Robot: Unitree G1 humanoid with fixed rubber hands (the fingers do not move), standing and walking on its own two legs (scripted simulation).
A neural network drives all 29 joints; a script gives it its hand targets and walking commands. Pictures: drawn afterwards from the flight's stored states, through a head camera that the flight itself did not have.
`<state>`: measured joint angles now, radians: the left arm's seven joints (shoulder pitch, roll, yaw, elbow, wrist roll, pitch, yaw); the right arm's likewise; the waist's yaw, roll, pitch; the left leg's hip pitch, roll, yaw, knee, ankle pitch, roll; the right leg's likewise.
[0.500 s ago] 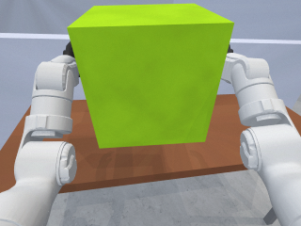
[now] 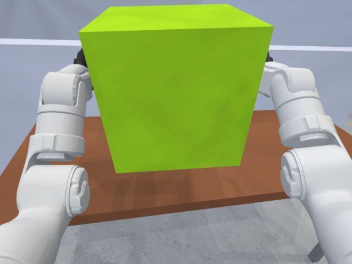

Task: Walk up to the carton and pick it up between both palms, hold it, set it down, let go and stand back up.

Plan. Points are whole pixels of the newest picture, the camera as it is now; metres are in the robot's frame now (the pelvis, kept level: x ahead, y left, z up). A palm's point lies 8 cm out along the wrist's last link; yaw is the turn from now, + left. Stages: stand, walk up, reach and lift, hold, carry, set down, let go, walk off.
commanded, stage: hold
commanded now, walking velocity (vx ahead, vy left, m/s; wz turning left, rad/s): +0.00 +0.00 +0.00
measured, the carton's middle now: (174, 85) +0.40 +0.00 +0.29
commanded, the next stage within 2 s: set down in 0.08 s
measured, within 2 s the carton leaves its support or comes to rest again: neither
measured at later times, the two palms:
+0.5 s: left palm (77, 58) +0.38 +0.20 +0.35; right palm (256, 59) +0.38 -0.17 +0.36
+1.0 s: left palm (82, 82) +0.42 +0.21 +0.28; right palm (236, 86) +0.42 -0.16 +0.28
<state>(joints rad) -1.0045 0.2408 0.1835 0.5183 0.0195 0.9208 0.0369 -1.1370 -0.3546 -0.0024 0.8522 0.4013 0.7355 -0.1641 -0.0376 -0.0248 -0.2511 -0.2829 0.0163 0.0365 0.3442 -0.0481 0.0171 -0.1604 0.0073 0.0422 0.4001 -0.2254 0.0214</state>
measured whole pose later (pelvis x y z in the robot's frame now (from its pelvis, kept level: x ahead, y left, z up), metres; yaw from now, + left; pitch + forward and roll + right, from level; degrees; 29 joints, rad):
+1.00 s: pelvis +0.03 -0.01 +0.00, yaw +0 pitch -3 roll +0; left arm -0.98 0.29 0.31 0.75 0.13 0.56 -0.10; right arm -1.12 -0.19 -0.04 1.04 0.23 0.36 -0.17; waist -0.04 -0.03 -0.15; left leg -0.18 0.02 0.04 0.31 -0.08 0.01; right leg -0.05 0.01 0.04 0.33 -0.24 0.02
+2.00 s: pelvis +0.04 -0.01 +0.00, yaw +0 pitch -2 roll +0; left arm -0.99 0.32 0.31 1.05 0.13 0.30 -0.13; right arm -1.01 -0.11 -0.11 1.04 0.04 0.28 -0.18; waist -0.05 -0.05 -0.12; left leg -0.18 0.01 0.04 0.32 -0.10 0.01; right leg -0.03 0.00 0.04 0.33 -0.26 0.02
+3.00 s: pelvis +0.05 +0.00 +0.00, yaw +0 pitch +0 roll +0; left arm -1.03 0.40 0.31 1.26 0.13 0.14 -0.18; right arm -0.95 0.03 -0.31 1.04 -0.14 0.19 -0.20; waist -0.08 -0.09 -0.08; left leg -0.22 0.00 0.04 0.33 -0.12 0.01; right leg -0.07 -0.01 0.04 0.33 -0.26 0.02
